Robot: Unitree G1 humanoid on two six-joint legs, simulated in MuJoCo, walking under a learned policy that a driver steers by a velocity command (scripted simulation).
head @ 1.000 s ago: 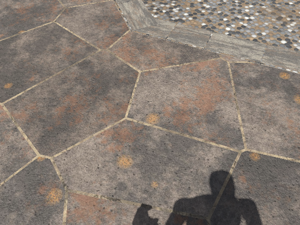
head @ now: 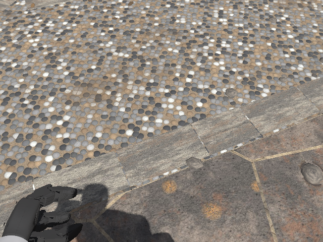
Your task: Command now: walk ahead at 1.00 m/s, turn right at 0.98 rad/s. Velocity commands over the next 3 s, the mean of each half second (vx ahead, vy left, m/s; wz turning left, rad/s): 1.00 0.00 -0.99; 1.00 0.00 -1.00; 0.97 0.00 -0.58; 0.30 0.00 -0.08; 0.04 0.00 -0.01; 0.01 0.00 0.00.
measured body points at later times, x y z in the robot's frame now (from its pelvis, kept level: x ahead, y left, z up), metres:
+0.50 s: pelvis +0.49 -0.02 -0.01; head +0.52 -0.03 +0.44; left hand +0.63 +0.26 -0.13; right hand +0.61 -0.34 -0.05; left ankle +0.68 +0.06 -0.72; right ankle +0.25 -0.02 -0.69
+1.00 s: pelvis +0.84 -0.28 -0.03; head +0.85 -0.30 +0.42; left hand +1.16 -0.29 -0.11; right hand +0.62 -0.43 -0.15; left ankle +0.80 +0.00 -0.58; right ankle +0.88 -0.34 -0.72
